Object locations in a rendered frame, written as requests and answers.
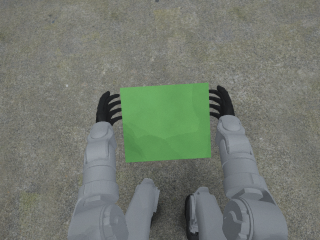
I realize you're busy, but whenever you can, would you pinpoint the robot left forearm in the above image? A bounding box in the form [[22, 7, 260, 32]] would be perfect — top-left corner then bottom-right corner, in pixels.
[[67, 121, 119, 240]]

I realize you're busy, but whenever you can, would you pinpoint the left robot thigh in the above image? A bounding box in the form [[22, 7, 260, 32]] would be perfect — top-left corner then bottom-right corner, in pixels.
[[124, 183, 160, 240]]

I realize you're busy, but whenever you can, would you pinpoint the left robot upper arm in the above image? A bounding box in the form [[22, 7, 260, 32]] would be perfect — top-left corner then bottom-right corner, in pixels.
[[68, 203, 129, 240]]

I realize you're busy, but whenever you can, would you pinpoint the left robot hand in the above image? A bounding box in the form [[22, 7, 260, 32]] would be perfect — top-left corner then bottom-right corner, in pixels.
[[95, 91, 122, 126]]

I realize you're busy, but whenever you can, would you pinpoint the carton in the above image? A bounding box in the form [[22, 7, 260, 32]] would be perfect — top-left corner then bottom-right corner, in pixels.
[[120, 82, 211, 163]]

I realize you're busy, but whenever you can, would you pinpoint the right robot upper arm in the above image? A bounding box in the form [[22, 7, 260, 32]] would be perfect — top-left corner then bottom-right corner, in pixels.
[[222, 197, 288, 240]]

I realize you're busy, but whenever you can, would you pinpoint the robot right forearm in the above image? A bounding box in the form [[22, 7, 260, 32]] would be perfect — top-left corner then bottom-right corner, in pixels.
[[215, 115, 288, 236]]

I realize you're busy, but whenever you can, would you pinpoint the right robot hand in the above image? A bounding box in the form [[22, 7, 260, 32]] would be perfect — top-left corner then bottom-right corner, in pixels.
[[209, 85, 235, 120]]

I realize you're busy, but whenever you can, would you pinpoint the right robot shin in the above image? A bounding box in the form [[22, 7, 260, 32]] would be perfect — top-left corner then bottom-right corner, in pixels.
[[189, 187, 216, 233]]

